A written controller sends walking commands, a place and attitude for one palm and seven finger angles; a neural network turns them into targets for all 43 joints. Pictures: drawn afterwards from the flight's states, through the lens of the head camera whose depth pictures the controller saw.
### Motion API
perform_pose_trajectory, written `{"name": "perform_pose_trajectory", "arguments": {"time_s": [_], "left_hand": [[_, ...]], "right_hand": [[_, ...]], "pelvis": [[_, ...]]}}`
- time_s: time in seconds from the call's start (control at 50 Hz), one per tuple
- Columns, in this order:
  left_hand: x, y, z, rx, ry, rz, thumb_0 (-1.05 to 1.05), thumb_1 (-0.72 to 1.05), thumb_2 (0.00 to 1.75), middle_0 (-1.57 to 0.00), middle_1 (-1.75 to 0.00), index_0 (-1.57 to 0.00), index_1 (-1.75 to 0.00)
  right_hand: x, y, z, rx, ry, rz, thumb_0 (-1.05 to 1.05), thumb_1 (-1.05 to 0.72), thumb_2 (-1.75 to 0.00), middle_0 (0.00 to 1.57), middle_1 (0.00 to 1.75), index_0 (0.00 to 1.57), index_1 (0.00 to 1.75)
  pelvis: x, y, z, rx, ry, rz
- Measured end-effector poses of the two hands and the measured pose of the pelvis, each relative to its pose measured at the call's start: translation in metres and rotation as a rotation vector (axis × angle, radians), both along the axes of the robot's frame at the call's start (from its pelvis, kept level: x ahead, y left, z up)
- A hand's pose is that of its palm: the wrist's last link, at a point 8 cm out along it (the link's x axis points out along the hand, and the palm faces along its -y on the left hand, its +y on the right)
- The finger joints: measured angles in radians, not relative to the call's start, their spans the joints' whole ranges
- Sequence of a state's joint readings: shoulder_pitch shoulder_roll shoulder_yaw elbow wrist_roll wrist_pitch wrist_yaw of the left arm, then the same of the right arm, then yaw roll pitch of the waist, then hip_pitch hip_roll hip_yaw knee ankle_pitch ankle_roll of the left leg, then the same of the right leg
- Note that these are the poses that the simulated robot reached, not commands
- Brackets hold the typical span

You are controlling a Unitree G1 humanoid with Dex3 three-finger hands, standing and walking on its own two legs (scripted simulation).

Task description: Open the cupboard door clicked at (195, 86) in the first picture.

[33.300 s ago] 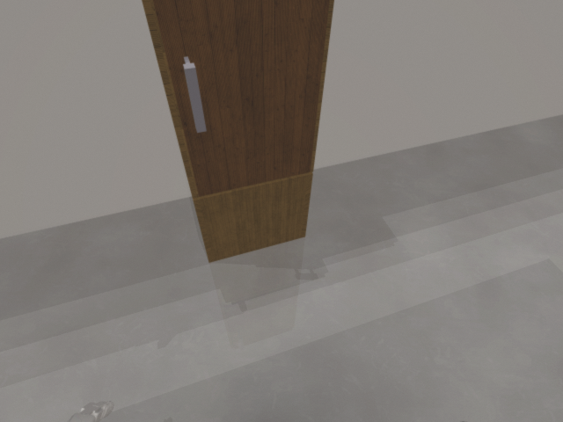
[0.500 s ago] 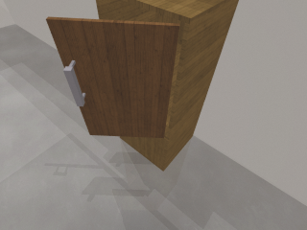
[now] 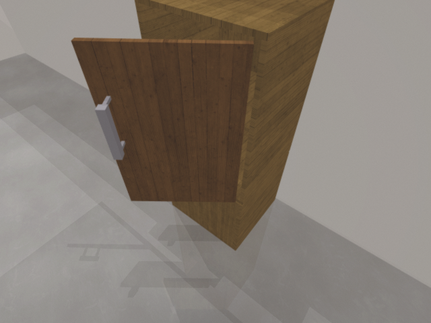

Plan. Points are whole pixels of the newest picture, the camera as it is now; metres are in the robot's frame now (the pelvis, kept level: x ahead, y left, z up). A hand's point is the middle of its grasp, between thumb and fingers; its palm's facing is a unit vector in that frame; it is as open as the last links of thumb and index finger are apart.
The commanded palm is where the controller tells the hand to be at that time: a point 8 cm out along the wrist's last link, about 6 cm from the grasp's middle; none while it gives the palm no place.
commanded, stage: look again from close up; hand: left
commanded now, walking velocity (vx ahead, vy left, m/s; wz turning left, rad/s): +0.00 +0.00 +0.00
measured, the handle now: (113, 128) +0.57 +0.31 +0.03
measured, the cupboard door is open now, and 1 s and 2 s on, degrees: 38 38 38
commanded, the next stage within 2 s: shuffle to correct the standing spot in 0.24 s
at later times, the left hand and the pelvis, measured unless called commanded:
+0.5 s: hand out of the picture -0.05 +0.20 -0.17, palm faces +0.01 -0.98 -0.19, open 7.4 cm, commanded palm none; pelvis -0.04 +0.03 +0.01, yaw +0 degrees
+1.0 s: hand out of the picture +0.08 +0.23 -0.16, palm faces -0.01 -0.97 -0.24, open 7.2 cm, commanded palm none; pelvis +0.02 +0.05 +0.01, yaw -1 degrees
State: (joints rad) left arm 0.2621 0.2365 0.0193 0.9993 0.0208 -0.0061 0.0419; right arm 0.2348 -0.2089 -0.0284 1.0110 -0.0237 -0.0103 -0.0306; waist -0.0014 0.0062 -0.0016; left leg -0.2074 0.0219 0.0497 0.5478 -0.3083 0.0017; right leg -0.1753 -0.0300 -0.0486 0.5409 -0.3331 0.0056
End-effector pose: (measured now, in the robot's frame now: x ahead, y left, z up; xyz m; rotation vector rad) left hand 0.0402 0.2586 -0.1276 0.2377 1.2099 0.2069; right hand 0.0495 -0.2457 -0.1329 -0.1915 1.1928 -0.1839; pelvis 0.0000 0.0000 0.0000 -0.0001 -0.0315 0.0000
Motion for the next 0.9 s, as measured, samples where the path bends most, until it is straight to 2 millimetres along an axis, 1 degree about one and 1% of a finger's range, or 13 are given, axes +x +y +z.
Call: {"name": "perform_pose_trajectory", "arguments": {"time_s": [0.06, 0.12, 0.22, 0.32, 0.44, 0.56, 0.62, 0.66, 0.72, 0.76, 0.82, 0.9], "left_hand": [[0.005, 0.003, 0.002, -0.004, -0.028, -0.013, 0.0, 0.91, 0.9, -0.2, -0.3, -0.2, -0.3], [0.003, 0.003, 0.002, -0.018, -0.04, -0.024, 0.0, 0.91, 0.9, -0.2, -0.3, -0.2, -0.3], [-0.011, 0.0, -0.001, -0.047, -0.022, -0.03, 0.0, 0.91, 0.9, -0.2, -0.3, -0.2, -0.3], [-0.039, -0.003, -0.006, -0.074, 0.036, -0.02, 0.0, 0.91, 0.9, -0.2, -0.3, -0.2, -0.3], [-0.079, -0.007, -0.012, -0.099, 0.131, 0.004, 0.0, 0.91, 0.9, -0.2, -0.3, -0.2, -0.3], [-0.114, -0.004, -0.013, -0.113, 0.218, 0.054, 0.0, 0.91, 0.9, -0.2, -0.3, -0.2, -0.3], [-0.126, 0.001, -0.016, -0.118, 0.256, 0.081, 0.0, 0.91, 0.9, -0.2, -0.3, -0.2, -0.3], [-0.13, 0.006, -0.019, -0.122, 0.28, 0.091, 0.0, 0.91, 0.9, -0.2, -0.3, -0.2, -0.3], [-0.126, 0.013, -0.021, -0.123, 0.305, 0.085, 0.0, 0.91, 0.9, -0.2, -0.3, -0.2, -0.3], [-0.114, 0.017, -0.017, -0.118, 0.309, 0.061, 0.0, 0.91, 0.9, -0.2, -0.3, -0.2, -0.3], [-0.083, 0.019, -0.011, -0.113, 0.27, 0.026, 0.0, 0.91, 0.9, -0.2, -0.3, -0.2, -0.3], [-0.028, 0.016, -0.005, -0.11, 0.165, -0.01, 0.0, 0.91, 0.9, -0.2, -0.3, -0.19, -0.3]], "right_hand": [[0.007, 0.003, 0.004, -0.005, -0.033, 0.015, 0.0, -0.91, -0.89, 0.2, 0.3, 0.2, 0.3], [0.008, 0.007, 0.008, -0.004, -0.05, 0.027, 0.0, -0.91, -0.89, 0.2, 0.3, 0.2, 0.3], [-0.003, 0.016, 0.01, 0.005, -0.042, 0.036, 0.0, -0.91, -0.89, 0.2, 0.3, 0.2, 0.3], [-0.028, 0.026, 0.008, 0.018, 0.009, 0.025, 0.0, -0.91, -0.89, 0.2, 0.3, 0.2, 0.3], [-0.068, 0.037, 0.002, 0.039, 0.107, -0.001, 0.0, -0.91, -0.89, 0.2, 0.3, 0.2, 0.3], [-0.103, 0.046, -0.003, 0.049, 0.218, -0.029, 0.0, -0.91, -0.89, 0.2, 0.3, 0.2, 0.3], [-0.113, 0.051, -0.004, 0.042, 0.251, -0.042, 0.0, -0.91, -0.89, 0.2, 0.3, 0.2, 0.3], [-0.117, 0.056, -0.006, 0.036, 0.262, -0.051, 0.0, -0.91, -0.89, 0.2, 0.3, 0.2, 0.3], [-0.12, 0.066, -0.007, 0.037, 0.264, -0.075, 0.0, -0.91, -0.89, 0.2, 0.3, 0.2, 0.3], [-0.12, 0.073, -0.006, 0.047, 0.256, -0.098, 0.0, -0.91, -0.89, 0.2, 0.3, 0.2, 0.3], [-0.12, 0.084, -0.004, 0.071, 0.251, -0.122, 0.0, -0.91, -0.89, 0.19, 0.3, 0.2, 0.3], [-0.115, 0.097, -0.004, 0.109, 0.268, -0.128, 0.0, -0.91, -0.89, 0.2, 0.3, 0.2, 0.3]], "pelvis": [[-0.005, 0.004, 0.001, -0.002, -0.01, -0.003], [-0.012, 0.008, 0.002, -0.004, -0.015, -0.005], [-0.022, 0.014, 0.004, -0.005, -0.02, -0.006], [-0.031, 0.019, 0.006, -0.006, -0.021, -0.007], [-0.039, 0.024, 0.006, -0.007, -0.017, -0.005], [-0.037, 0.032, 0.005, -0.014, -0.002, -0.003], [-0.034, 0.039, 0.002, -0.016, 0.001, -0.002], [-0.03, 0.044, -0.001, -0.016, -0.001, -0.003], [-0.021, 0.052, -0.003, -0.011, -0.002, -0.018], [-0.016, 0.056, -0.001, -0.007, -0.001, -0.036], [-0.007, 0.057, 0.005, 0.001, 0.004, -0.048], [0.005, 0.056, 0.009, 0.009, 0.013, -0.042]]}}
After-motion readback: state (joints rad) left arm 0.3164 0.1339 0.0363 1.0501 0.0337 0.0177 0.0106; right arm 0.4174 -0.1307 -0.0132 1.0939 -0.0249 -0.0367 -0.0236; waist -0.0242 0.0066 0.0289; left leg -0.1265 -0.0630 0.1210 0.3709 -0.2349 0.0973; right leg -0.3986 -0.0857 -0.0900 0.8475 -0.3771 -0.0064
